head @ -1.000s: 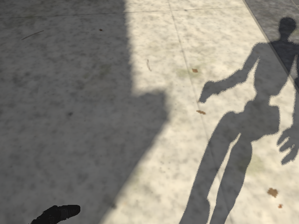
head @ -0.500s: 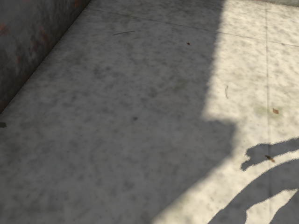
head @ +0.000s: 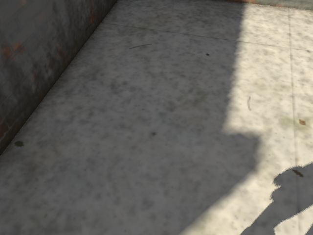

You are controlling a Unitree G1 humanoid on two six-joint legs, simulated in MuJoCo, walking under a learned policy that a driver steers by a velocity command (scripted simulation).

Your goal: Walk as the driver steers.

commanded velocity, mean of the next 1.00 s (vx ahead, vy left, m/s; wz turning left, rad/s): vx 0.00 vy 0.00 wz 0.01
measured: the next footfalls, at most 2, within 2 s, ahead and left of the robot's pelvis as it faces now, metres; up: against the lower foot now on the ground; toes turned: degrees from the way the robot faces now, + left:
left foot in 1.98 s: +0.43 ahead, +0.09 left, +0.00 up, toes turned +2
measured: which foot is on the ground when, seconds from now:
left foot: down 0.00-1.00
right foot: down 0.00-1.00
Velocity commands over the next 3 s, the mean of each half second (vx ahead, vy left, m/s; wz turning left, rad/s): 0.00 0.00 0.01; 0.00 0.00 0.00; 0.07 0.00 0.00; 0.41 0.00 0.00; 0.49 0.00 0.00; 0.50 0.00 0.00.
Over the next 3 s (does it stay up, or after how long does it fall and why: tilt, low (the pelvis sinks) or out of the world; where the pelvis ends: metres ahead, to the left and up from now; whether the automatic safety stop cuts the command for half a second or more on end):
stays up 0.83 -0.06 0.01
